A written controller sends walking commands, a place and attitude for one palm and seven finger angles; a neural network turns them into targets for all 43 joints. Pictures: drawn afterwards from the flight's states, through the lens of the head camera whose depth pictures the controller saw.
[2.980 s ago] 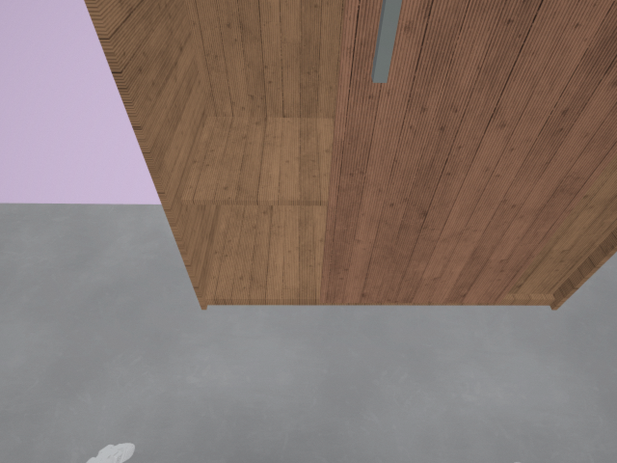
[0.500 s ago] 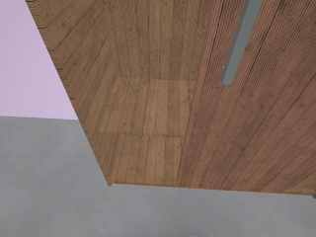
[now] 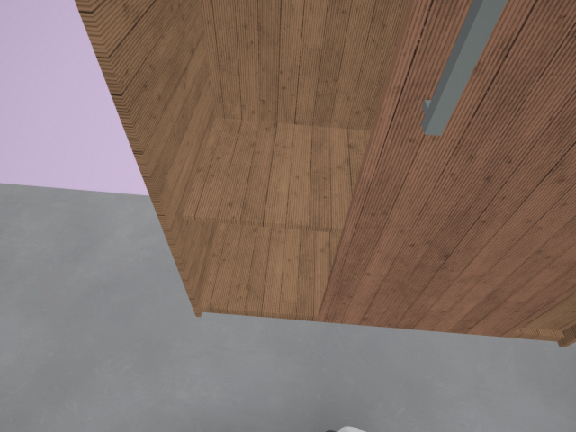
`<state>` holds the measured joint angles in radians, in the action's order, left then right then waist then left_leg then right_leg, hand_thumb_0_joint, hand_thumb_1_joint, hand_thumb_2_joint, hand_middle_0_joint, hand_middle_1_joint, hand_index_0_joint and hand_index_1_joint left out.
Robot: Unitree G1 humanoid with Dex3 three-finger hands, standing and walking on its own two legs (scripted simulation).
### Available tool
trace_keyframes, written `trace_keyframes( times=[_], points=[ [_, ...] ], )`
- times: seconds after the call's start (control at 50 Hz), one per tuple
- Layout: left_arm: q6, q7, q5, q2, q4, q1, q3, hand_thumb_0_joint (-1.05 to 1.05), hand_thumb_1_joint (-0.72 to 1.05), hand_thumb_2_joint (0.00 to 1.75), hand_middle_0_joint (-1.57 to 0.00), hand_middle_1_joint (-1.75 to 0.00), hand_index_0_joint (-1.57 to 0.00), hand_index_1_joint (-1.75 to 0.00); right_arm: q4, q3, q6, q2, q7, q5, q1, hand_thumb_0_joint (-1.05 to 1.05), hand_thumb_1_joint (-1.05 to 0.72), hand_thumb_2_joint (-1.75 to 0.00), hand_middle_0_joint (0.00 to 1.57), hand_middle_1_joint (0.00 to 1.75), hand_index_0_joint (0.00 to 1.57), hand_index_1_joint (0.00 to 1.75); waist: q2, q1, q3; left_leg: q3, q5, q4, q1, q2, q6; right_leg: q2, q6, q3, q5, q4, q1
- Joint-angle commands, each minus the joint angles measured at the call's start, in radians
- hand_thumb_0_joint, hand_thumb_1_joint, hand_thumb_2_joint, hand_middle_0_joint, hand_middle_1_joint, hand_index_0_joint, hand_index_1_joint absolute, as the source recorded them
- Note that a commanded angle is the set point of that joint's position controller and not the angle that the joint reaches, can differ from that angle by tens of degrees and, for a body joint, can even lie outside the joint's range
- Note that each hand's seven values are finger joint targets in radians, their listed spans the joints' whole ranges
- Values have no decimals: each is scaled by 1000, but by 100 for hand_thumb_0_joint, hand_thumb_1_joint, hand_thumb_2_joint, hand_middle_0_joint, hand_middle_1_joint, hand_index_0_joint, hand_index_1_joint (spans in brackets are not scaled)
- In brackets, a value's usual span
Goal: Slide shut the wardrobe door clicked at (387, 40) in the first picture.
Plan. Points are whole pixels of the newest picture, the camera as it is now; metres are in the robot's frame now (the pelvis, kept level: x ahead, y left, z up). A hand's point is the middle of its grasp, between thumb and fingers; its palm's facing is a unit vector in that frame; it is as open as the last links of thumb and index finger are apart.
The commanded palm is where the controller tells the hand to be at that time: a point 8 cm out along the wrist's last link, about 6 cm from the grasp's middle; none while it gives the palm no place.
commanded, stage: come to a stop and stand still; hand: right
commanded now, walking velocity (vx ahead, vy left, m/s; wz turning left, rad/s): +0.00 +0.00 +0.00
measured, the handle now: (462, 41) +0.53 -0.17 +0.28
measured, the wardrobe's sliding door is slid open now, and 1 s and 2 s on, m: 0.42 0.42 0.42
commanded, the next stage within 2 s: look again from close up in 1.36 s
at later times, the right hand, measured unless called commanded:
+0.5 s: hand out of the picture -0.04 -0.15 -0.16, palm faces +0.07 +0.98 -0.18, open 7.3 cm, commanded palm none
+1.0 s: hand out of the picture -0.06 -0.17 -0.17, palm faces +0.05 +0.98 -0.17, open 7.4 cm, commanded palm none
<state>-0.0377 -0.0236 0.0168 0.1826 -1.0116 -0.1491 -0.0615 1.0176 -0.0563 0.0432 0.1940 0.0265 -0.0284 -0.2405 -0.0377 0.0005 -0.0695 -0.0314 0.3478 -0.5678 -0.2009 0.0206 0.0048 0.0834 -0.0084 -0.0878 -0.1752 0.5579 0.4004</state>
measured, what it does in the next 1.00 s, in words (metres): steps on the spot: right foot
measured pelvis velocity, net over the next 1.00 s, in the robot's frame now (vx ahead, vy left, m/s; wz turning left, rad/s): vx -0.04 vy -0.01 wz -0.03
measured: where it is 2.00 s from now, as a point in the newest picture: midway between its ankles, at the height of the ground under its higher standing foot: outside the picture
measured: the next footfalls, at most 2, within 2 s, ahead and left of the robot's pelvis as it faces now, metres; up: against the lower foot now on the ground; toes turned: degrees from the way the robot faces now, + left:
right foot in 0.22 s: +0.03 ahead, -0.11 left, +0.00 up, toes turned -7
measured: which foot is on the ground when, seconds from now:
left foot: down 0.00-1.00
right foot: down 0.00-0.00, up 0.02-0.20, down 0.22-1.00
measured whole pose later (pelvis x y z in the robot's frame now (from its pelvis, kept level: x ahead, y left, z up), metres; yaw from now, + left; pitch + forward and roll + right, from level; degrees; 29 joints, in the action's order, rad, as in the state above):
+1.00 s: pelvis -0.04 -0.01 +0.01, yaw -2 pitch -2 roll +1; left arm 0.01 -0.02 0.02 0.15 -1.07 -0.31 0.00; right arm 1.13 0.01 -0.02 0.12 0.04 -0.02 -0.34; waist -0.01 0.01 -0.01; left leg -0.06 0.26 -0.51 -0.21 0.03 0.01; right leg 0.01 0.03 -0.04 -0.25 0.55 0.27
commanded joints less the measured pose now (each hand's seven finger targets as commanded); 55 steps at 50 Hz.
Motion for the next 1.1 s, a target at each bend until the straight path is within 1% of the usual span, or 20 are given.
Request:
trace_keyframes(
  times=[0.0,0.06,0.1,0.16,0.2,0.24,0.26,0.28,0.44,0.52,0.76,0.78,0.8,0.82,0.84,0.86,0.9,0.96,1.0,1.08],
  points=[
    [-12,12,0,54,69,13,-12,0,90,90,-20,-30,-20,-30,-59,-9,-29,148,14,-5,5,0,-90,-90,20,30,20,30,290,-3,-2,263,3,384,-197,268,-150,-29,9,94,-282,228,-18],
    [-4,10,-1,42,5,-64,-4,0,90,90,-20,-30,-20,-30,-49,-1,-38,117,10,3,38,0,-90,-90,20,30,20,30,207,26,-28,148,-180,312,-146,189,-145,-37,7,76,-191,274,-36],
    [6,9,-4,33,-17,-82,6,0,90,90,-20,-30,-20,-30,-29,4,-46,111,10,5,-1,0,-90,-90,20,30,20,30,175,13,-19,116,-268,275,-76,177,-133,-37,-2,61,-187,168,-54],
    [23,-4,-4,28,-48,-128,23,0,90,90,-20,-30,-20,-30,5,13,-50,98,10,16,-38,0,-90,-90,20,30,20,30,115,14,2,117,-256,217,-81,153,-94,-24,-2,82,-21,-105,-206],
    [46,-13,-3,64,-68,-136,30,0,90,90,-20,-30,-20,-30,21,19,-49,64,7,27,-62,0,-90,-90,20,30,20,30,-16,-15,25,73,-233,185,-24,70,-35,58,32,185,187,-188,-216],
    [49,-21,2,68,-82,-122,38,0,90,90,-20,-30,-20,-30,47,22,-50,50,8,27,-69,0,-90,-90,20,30,20,30,-22,-24,29,77,-245,208,20,66,-24,55,33,170,170,-193,-196],
    [53,-20,0,62,-95,-130,40,0,90,90,-20,-30,-20,-30,59,21,-47,61,8,27,-61,0,-90,-90,20,30,20,30,-83,-22,54,64,-257,199,62,74,-23,50,33,164,180,-205,-197],
    [53,-18,-4,62,-96,-134,42,0,90,90,-20,-30,-20,-30,63,20,-46,70,7,27,-63,0,-90,-90,20,30,20,30,-88,-23,61,60,-219,209,90,73,-20,48,31,164,114,-232,-180],
    [38,-15,-2,44,-112,-170,43,0,90,90,-20,-30,-20,-30,91,30,-49,54,4,21,-74,0,-90,-90,20,30,20,30,76,-3,-21,95,-32,309,-6,84,-24,5,16,125,-65,-240,-183],
    [34,-13,0,38,-114,-184,45,0,90,90,-20,-30,-20,-30,98,31,-47,42,6,18,-97,0,-90,-90,20,30,20,30,74,1,-55,102,31,323,-62,82,-24,-2,19,122,-96,-243,-185],
    [45,-15,-3,27,-115,-209,48,0,90,90,-20,-30,-20,-30,117,36,-55,20,8,17,-148,0,-90,-90,20,30,20,30,38,-1,-37,88,-40,291,-55,78,-24,3,23,130,-77,-246,-179],
    [69,4,-6,59,-43,-89,54,0,90,90,-20,-30,-20,-30,127,55,-91,41,46,-1,-217,0,-90,-90,20,30,20,30,19,-49,-59,141,-409,253,-54,140,-23,8,-8,87,11,-16,-110],
    [62,9,-12,31,1,-123,57,0,90,90,-20,-30,-20,-30,106,51,-102,87,38,7,-183,0,-90,-90,20,30,20,30,41,19,2,121,-502,236,-28,172,-43,-11,0,91,-16,-52,-147],
    [67,4,-1,1,-19,-189,56,0,90,90,-20,-30,-20,-30,92,49,-100,61,30,12,-171,0,-90,-90,20,30,20,30,28,22,65,110,-413,191,7,157,-53,-30,19,98,-44,-82,-166],
    [70,1,0,20,-28,-211,53,0,90,90,-20,-30,-20,-30,93,52,-95,46,30,15,-166,0,-90,-90,20,30,20,30,38,24,118,84,-276,177,5,127,-54,-10,25,111,10,-80,-182],
    [70,0,-1,33,-32,-221,53,0,90,90,-20,-30,-20,-30,89,53,-92,35,28,16,-159,0,-90,-90,20,30,20,30,57,23,122,72,-187,174,-1,106,-50,3,30,127,33,-81,-182],
    [65,0,0,44,-24,-212,51,0,90,90,-20,-30,-20,-30,76,52,-77,34,22,11,-145,0,-90,-90,20,30,20,30,37,15,45,56,-63,169,-45,85,-45,10,37,145,-18,-109,-128],
    [64,-1,2,58,-13,-210,49,0,90,90,-20,-30,-20,-30,65,50,-68,21,18,8,-151,0,-90,-90,20,30,20,30,27,9,-30,52,-22,147,-76,70,-45,12,44,174,-115,-165,-51],
    [65,-1,1,58,-6,-202,49,0,90,90,-20,-30,-20,-30,60,50,-66,23,16,7,-158,0,-90,-90,20,30,20,30,-14,-2,-48,45,-39,133,-60,65,-42,16,48,195,-165,-205,-19],
    [67,-1,0,69,-3,-198,45,0,90,90,-20,-30,-20,-30,49,49,-62,20,14,8,-169,0,-90,-90,20,30,20,30,15,-8,-44,40,-67,123,-50,63,-36,21,55,207,-217,-238,-15]
  ],
)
